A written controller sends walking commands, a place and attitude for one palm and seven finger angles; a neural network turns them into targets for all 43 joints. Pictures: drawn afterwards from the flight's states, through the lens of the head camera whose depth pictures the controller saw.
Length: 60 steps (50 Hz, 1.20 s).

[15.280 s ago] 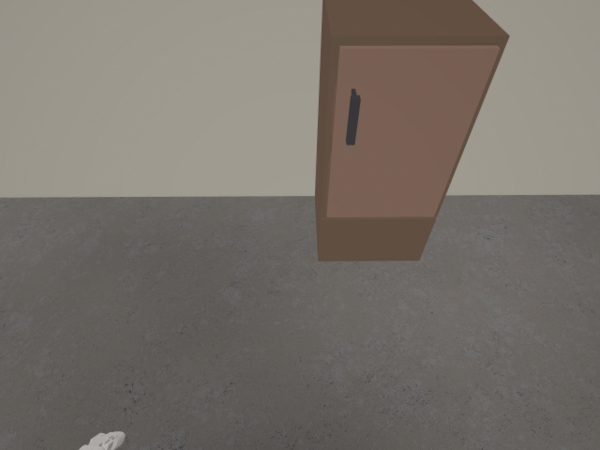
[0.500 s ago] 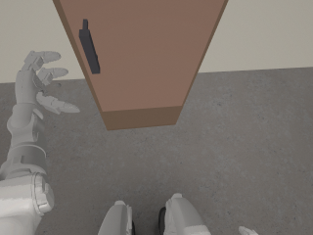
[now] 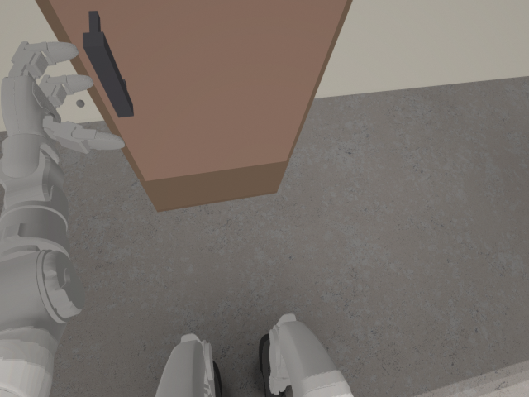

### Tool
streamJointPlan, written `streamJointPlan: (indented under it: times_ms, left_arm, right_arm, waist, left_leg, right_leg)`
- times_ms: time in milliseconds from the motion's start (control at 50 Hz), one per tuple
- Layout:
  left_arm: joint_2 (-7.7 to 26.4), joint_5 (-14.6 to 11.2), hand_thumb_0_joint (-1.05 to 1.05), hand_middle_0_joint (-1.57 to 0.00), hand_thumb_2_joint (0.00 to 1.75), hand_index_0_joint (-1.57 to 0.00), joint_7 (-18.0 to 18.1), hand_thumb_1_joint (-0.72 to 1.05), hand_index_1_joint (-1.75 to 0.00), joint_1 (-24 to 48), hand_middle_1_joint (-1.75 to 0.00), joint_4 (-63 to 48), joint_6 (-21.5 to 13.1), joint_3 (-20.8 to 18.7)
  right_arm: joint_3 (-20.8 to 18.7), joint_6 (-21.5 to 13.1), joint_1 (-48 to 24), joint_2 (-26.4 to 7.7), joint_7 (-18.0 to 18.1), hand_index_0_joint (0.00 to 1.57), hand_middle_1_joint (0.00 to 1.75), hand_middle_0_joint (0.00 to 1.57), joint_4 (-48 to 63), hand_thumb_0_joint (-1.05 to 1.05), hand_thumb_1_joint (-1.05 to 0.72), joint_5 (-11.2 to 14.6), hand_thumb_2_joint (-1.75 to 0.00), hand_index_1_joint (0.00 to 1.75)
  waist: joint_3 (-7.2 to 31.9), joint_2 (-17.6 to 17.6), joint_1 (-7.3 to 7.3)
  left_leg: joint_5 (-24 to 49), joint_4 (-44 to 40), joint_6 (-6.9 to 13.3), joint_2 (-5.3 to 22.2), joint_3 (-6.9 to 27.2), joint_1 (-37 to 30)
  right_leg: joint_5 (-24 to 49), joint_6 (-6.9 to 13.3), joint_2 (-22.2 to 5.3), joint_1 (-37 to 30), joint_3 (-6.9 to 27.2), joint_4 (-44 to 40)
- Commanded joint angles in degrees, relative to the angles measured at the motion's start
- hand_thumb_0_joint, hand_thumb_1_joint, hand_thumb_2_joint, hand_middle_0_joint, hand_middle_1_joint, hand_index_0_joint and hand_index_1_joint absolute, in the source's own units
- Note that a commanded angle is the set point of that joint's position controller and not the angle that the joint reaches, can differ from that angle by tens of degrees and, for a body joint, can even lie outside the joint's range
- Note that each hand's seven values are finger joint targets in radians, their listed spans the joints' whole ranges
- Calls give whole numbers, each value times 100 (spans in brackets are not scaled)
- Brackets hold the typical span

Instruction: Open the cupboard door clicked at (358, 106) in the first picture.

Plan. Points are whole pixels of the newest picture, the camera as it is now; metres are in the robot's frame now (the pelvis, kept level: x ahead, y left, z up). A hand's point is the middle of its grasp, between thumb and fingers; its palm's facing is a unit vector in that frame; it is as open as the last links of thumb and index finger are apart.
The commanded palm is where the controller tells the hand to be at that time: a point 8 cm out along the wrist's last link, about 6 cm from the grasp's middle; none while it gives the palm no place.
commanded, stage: move the hooked fingers beside the handle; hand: left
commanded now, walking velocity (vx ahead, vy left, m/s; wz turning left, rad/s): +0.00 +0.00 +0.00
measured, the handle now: (111, 68) +0.58 +0.17 +0.05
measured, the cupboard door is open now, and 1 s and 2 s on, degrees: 0 0 0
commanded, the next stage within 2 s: slide the fingers in behind the handle in 0.66 s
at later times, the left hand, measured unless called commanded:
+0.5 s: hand (79, 113) +0.52 +0.21 +0.04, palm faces +0.09 -1.00 +0.00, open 14.0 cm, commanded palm +0.50 +0.24 +0.04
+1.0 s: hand (88, 112) +0.52 +0.20 +0.03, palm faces +0.09 -1.00 +0.00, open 14.0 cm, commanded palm +0.50 +0.23 +0.04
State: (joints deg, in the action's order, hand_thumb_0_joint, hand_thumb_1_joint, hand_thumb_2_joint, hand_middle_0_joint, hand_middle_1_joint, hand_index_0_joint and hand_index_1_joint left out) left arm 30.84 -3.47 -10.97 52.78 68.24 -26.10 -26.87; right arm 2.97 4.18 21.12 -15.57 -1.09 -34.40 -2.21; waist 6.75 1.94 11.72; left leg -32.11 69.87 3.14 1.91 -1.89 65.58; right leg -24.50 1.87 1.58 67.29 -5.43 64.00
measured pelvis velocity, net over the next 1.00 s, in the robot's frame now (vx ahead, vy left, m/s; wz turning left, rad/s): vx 0.00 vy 0.00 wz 0.01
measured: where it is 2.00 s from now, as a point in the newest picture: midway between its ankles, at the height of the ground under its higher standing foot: outside the picture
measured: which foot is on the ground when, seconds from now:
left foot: down 0.00-1.00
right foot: down 0.00-1.00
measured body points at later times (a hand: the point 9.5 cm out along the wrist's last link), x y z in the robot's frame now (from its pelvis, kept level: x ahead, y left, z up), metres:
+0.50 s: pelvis +0.01 +0.00 +0.00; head +0.17 +0.04 +0.42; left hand +0.50 +0.26 +0.04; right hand +0.04 -0.27 -0.10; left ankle +0.00 +0.08 -0.63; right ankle +0.05 -0.11 -0.63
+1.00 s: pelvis +0.00 +0.00 +0.00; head +0.17 +0.03 +0.42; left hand +0.51 +0.25 +0.04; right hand +0.01 -0.27 -0.11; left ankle +0.00 +0.08 -0.63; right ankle +0.05 -0.11 -0.63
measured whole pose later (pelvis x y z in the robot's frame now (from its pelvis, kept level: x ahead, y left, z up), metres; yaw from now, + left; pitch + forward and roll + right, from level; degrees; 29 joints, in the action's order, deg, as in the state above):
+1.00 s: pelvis +0.00 +0.00 +0.00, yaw +1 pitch +28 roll -4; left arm 28.3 -4.4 -10.1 52.1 68.0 -26.7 -23.7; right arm 2.8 5.0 20.6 -15.3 -1.4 -35.0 -2.1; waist 6.7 1.7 10.9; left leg -32.2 69.9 2.9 1.6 -0.8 65.3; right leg -24.8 2.0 1.4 66.5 -6.3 63.7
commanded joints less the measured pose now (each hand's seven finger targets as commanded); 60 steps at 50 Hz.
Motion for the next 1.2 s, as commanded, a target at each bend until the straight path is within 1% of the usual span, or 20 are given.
streamJointPlan:
  times_ms: [0, 100, 160, 180, 220, 260, 320, 380, 460, 520, 580, 620, 640, 740, 800, 880, 900, 980, 1060, 1180]
  left_arm:
    - [1739, -46, 0, -30, 30, -30, 48, -50, -120, 1798, -120, -1442, -473, -321]
    - [1702, -180, 0, -30, 30, -30, -74, -50, -120, 1918, -120, -1442, -470, -285]
    - [1595, -182, 0, -30, 30, -30, -168, -50, -120, 1913, -120, -1509, -492, -174]
    - [1385, -203, 0, -30, 30, -30, -201, -50, -120, 2059, -120, -1591, -502, 16]
    - [1214, -236, 0, -30, 30, -30, -258, -50, -120, 2069, -120, -1851, -566, 153]
    - [1019, -278, 0, -30, 30, -30, -275, -50, -120, 1975, -120, -1696, -533, 266]
    - [717, -302, 0, -30, 30, -30, -241, -50, -120, 2010, -120, -1168, -338, 471]
    - [1037, -220, 0, -30, 30, -30, -113, -50, -120, 2042, -120, -1192, -309, 237]
    - [1066, -96, 0, -30, 30, -30, 138, -50, -120, 2365, -120, -1679, -616, 243]
    - [1442, -34, 0, -30, 30, -30, 251, -50, -120, 2250, -120, -1502, -675, -66]
    - [1297, 17, 0, -30, 30, -30, 221, -50, -120, 2048, -120, -1157, -520, 63]
    - [1399, 9, 0, -30, 30, -30, 135, -50, -120, 2159, -120, -1258, -469, 50]
    - [1583, -15, 0, -30, 30, -30, 104, -50, -120, 1992, -120, -1278, -456, -125]
    - [1279, -197, 0, -30, 30, -30, -82, -50, -120, 2075, -120, -1444, -496, 73]
    - [813, -273, 0, -30, 30, -30, -113, -50, -120, 2162, -120, -1513, -518, 385]
    - [889, -193, 0, -30, 30, -30, -20, -50, -120, 2203, -120, -1051, -373, 367]
    - [975, -173, 0, -30, 30, -30, 34, -50, -120, 2304, -120, -1107, -387, 295]
    - [1221, -62, 0, -30, 30, -30, 238, -50, -120, 2450, -120, -1486, -558, 123]
    - [803, 3, 0, -30, 30, -30, 353, -50, -120, 2354, -120, -1529, -663, 426]
    - [837, 3, 0, -30, 30, -30, 466, -50, -120, 2184, -120, -1219, -422, 314]
  right_arm:
    - [-392, -6, 1071, -1062, 49, 20, 30, 20, 354, 0, -90, 6, -90, 30]
    - [-388, 23, 1046, -1066, 89, 20, 30, 20, 318, 0, -90, 57, -90, 30]
    - [-402, 22, 1041, -1055, 90, 20, 30, 20, 255, 0, -90, 64, -90, 30]
    - [-400, 17, 1020, -1041, 91, 20, 30, 20, 213, 0, -90, 53, -90, 30]
    - [-433, 15, 1063, -1035, 80, 20, 30, 20, 187, 0, -90, 45, -90, 30]
    - [-461, 23, 1055, -1042, 68, 20, 30, 20, 92, 0, -90, 45, -90, 30]
    - [-441, 54, 1067, -1051, 83, 20, 30, 20, 22, 0, -90, 62, -90, 30]
    - [-433, 59, 1029, -1070, 93, 20, 30, 20, 105, 0, -90, 45, -90, 30]
    - [-439, 55, 986, -1020, 29, 20, 30, 20, 155, 0, -90, -16, -90, 30]
    - [-425, 77, 994, -1045, 23, 20, 30, 20, 193, 0, -90, -22, -90, 30]
    - [-389, 107, 928, -1025, 34, 20, 30, 20, 253, 0, -90, 19, -90, 30]
    - [-376, 110, 952, -1053, 54, 20, 30, 20, 267, 0, -90, 23, -90, 30]
    - [-378, 111, 962, -1065, 63, 20, 30, 20, 305, 0, -90, 28, -90, 30]
    - [-394, 67, 963, -1046, 68, 20, 30, 20, 240, 0, -90, 52, -90, 30]
    - [-422, 29, 990, -1011, 57, 20, 30, 20, 193, 0, -90, 42, -90, 30]
    - [-403, 28, 1017, -1033, 74, 20, 30, 20, 99, 0, -90, 52, -90, 30]
    - [-401, 18, 1038, -1043, 87, 20, 30, 20, 106, 0, -90, 39, -90, 30]
    - [-401, -19, 1032, -1018, 55, 20, 30, 20, 154, 0, -90, -14, -90, 30]
    - [-417, -8, 1002, -968, -15, 20, 30, 20, 174, 0, -90, -31, -90, 30]
    - [-419, 45, 1039, -1002, -3, 20, 30, 20, 220, 0, -90, -7, -90, 30]
  waist:
    - [3386, 841, -242]
    - [3192, 503, -114]
    - [3196, 774, -128]
    - [3149, 833, -33]
    - [3468, 1144, -83]
    - [3300, 1148, -62]
    - [2700, 703, 130]
    - [2795, 841, -6]
    - [3242, 1193, -44]
    - [3246, 942, -84]
    - [2971, 657, -35]
    - [3074, 787, -26]
    - [3214, 803, -153]
    - [3201, 763, -51]
    - [3189, 784, 59]
    - [2681, 486, 115]
    - [2672, 632, 103]
    - [3259, 894, -25]
    - [3309, 1082, -1]
    - [3073, 552, 29]
  left_leg:
    - [3139, -788, -200, -7, 608, -2121]
    - [2675, -817, -123, -29, 542, -1744]
    - [2767, -846, -161, -22, 559, -1985]
    - [2821, -846, -169, -5, 580, -2122]
    - [3375, -837, -254, 36, 675, -2683]
    - [3482, -817, -303, 67, 724, -2811]
    - [3079, -865, -248, 56, 749, -2447]
    - [2861, -867, -244, -6, 704, -2223]
    - [3440, -743, -365, 26, 784, -2738]
    - [3395, -722, -341, 17, 761, -2517]
    - [2864, -786, -227, -26, 651, -2025]
    - [2876, -787, -213, -27, 633, -2061]
    - [2886, -806, -217, -42, 625, -2033]
    - [2829, -806, -212, -6, 653, -2160]
    - [2911, -784, -212, -1, 685, -2333]
    - [2244, -840, -155, -42, 626, -1751]
    - [2305, -848, -159, -47, 646, -1851]
    - [2632, -763, -201, -60, 648, -2092]
    - [3007, -738, -267, -29, 673, -2390]
    - [2639, -804, -178, -63, 576, -1879]
  right_leg:
    - [1970, -45, 83, -2107, 399, -439]
    - [1911, -90, 86, -2336, 475, -538]
    - [1845, -87, 79, -2196, 453, -583]
    - [1824, -90, 81, -2069, 431, -599]
    - [1918, -68, 99, -1892, 360, -563]
    - [1806, -63, 104, -1661, 313, -602]
    - [1581, -84, 107, -1468, 250, -645]
    - [1526, -57, 72, -1589, 295, -588]
    - [1653, -39, 90, -1418, 276, -462]
    - [1785, -48, 103, -1672, 298, -419]
    - [1713, -81, 85, -1892, 346, -486]
    - [1763, -79, 78, -1925, 371, -491]
    - [1810, -64, 79, -2099, 388, -484]
    - [1740, -78, 94, -1951, 370, -540]
    - [1711, -71, 106, -1749, 335, -560]
    - [1349, -94, 83, -1774, 375, -638]
    - [1356, -70, 85, -1685, 360, -623]
    - [1563, -55, 75, -1844, 395, -512]
    - [1721, -49, 84, -1688, 346, -469]
    - [1774, -85, 73, -2028, 389, -540]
